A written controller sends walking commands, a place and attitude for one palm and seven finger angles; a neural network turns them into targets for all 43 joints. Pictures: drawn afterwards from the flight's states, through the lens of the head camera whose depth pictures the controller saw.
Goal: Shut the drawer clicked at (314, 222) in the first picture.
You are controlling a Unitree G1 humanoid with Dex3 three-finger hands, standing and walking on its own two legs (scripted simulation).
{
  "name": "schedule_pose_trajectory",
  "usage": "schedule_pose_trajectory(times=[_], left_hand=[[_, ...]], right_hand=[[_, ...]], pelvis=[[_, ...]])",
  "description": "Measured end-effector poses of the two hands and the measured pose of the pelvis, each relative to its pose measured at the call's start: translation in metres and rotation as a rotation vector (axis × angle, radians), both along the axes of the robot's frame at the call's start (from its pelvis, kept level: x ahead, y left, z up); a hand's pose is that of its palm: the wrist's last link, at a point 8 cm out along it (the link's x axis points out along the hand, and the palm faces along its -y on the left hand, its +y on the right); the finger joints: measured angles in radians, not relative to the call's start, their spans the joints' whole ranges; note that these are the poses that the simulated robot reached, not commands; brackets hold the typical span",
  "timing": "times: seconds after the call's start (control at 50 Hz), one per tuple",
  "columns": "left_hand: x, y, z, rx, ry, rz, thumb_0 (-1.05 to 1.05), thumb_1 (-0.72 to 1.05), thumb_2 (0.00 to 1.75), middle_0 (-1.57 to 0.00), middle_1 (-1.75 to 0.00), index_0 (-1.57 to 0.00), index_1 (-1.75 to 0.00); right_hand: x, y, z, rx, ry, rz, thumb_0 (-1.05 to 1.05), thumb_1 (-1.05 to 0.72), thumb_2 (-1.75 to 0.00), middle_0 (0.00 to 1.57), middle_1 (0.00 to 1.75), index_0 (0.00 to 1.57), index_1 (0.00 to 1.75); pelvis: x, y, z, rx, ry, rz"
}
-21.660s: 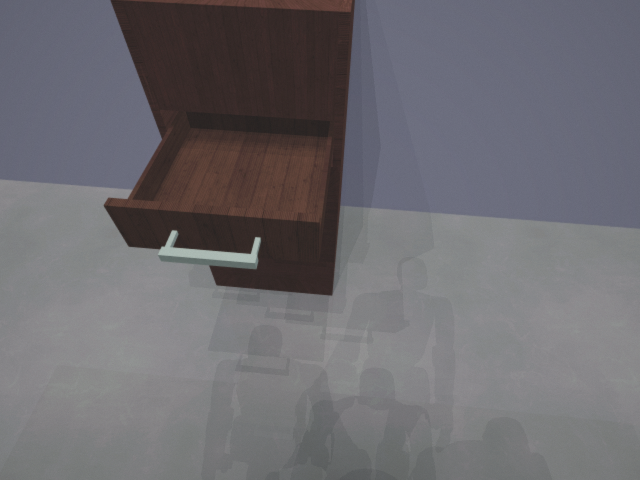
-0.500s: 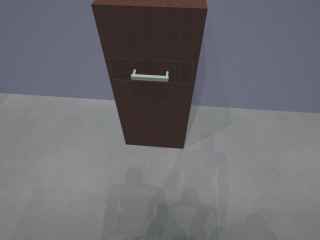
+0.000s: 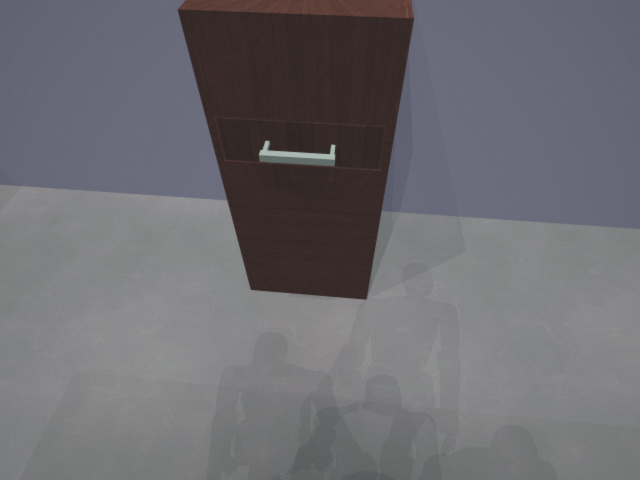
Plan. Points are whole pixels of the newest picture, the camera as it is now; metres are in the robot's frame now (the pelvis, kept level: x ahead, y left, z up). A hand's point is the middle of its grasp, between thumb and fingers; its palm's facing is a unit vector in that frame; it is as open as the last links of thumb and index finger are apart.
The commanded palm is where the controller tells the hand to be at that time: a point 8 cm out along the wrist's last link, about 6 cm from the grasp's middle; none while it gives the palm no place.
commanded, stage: look to check the result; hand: left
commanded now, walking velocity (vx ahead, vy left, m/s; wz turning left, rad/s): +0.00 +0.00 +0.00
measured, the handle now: (298, 152) +0.81 +0.10 -0.09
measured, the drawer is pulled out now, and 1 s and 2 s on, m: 0.00 0.00 0.00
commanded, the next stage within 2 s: stand and wait in 0.06 s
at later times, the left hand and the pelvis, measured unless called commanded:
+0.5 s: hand out of the picture +0.01 +0.16 -0.17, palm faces +0.04 -0.98 -0.20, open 7.3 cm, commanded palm none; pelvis +0.01 -0.01 +0.00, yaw +0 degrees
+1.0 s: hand out of the picture +0.01 +0.17 -0.17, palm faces +0.04 -0.98 -0.22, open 7.3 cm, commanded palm none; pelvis +0.01 -0.01 +0.00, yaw +0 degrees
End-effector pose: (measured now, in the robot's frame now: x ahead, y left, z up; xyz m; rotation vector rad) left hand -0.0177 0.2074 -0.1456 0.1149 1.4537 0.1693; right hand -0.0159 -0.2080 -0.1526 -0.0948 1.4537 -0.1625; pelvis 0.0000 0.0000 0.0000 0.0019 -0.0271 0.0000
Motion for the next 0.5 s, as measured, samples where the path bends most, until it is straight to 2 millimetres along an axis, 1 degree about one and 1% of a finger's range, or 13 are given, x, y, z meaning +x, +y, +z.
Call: schedule_pose_trajectory(times=[0.24, 0.5], left_hand=[[0.011, 0.001, 0.001, 0.011, -0.016, -0.008, 0.0, 0.91, 0.9, -0.2, -0.3, -0.2, -0.3], [0.018, 0.004, 0.003, 0.022, -0.029, -0.01, 0.0, 0.91, 0.9, -0.2, -0.3, -0.2, -0.3]], right_hand=[[0.005, -0.006, 0.001, -0.004, -0.002, 0.001, 0.01, -0.91, -0.9, 0.2, 0.3, 0.2, 0.3], [0.009, -0.008, 0.001, -0.005, -0.006, 0.007, 0.01, -0.91, -0.9, 0.2, 0.3, 0.2, 0.3]], pelvis=[[0.004, -0.004, 0.001, 0.0, 0.001, -0.001], [0.006, -0.005, 0.001, 0.001, -0.001, 0.0]])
